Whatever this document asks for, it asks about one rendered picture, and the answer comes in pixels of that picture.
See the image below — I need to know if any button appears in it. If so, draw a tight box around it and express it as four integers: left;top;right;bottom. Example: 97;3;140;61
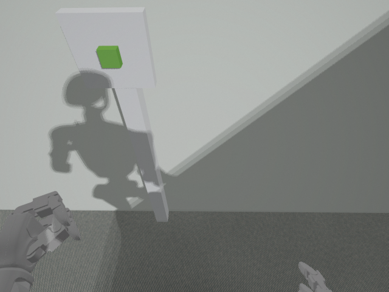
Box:
96;46;123;68

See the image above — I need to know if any panel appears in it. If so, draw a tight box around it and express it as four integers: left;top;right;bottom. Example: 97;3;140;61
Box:
55;7;169;222

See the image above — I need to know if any robot right hand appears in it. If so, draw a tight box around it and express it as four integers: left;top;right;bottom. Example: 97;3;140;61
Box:
298;262;332;292

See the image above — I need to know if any robot left hand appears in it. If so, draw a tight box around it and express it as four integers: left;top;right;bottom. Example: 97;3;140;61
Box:
0;191;81;273

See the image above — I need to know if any left robot forearm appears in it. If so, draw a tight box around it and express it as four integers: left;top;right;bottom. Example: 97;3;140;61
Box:
0;268;34;292

